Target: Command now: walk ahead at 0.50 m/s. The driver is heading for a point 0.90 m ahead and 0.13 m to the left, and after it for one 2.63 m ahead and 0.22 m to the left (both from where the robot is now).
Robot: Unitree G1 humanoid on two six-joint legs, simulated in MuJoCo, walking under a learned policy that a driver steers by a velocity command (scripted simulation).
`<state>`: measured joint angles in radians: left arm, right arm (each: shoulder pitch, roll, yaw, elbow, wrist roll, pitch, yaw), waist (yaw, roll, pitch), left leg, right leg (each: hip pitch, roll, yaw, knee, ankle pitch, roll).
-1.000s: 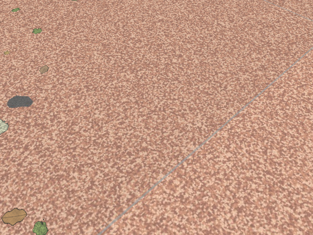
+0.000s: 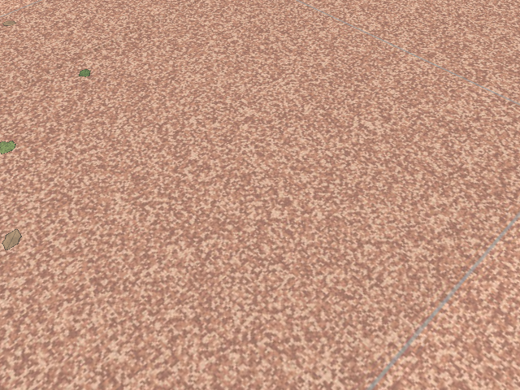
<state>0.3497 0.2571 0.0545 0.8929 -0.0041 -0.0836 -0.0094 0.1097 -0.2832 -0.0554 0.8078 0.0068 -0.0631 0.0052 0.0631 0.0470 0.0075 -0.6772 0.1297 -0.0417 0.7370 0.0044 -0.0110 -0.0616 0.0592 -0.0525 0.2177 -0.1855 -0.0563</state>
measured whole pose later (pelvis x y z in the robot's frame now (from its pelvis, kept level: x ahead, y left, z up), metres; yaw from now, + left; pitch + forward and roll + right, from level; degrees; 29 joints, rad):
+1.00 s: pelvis +0.56 +0.00 +0.00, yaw +3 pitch +1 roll -1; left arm 0.28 0.25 0.06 0.94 0.02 -0.10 -0.02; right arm 0.19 -0.29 -0.07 0.88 0.03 -0.05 -0.01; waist 0.04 0.05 0.02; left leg -0.67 0.11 -0.08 1.00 -0.15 0.02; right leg -0.12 0.05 -0.10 0.27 -0.16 -0.06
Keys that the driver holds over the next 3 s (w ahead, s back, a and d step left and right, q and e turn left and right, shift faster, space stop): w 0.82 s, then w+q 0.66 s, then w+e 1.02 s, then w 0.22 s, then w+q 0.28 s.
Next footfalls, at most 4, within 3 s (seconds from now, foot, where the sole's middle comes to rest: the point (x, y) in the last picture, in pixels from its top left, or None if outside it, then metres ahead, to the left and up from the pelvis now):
0.20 left None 0.29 0.15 -0.79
0.74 right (328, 355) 0.59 -0.09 -0.79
1.28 left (239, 260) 0.87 0.17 -0.79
1.80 right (277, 173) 1.24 0.07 -0.79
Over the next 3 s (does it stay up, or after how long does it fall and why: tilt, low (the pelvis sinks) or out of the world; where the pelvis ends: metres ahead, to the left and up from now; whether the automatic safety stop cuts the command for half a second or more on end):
stays up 1.68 0.10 -0.01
